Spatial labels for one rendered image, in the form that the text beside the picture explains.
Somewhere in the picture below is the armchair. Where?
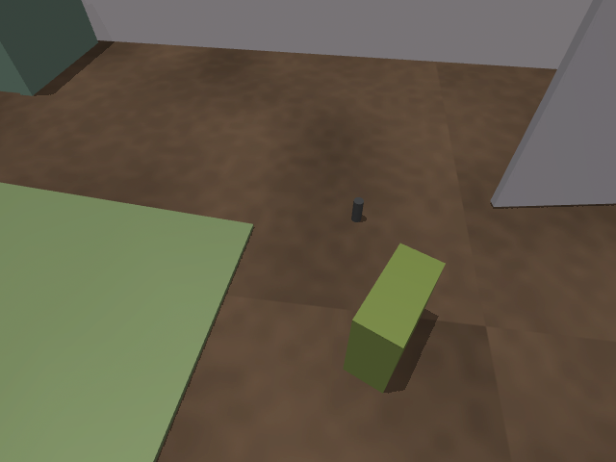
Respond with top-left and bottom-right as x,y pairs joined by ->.
0,0 -> 98,96

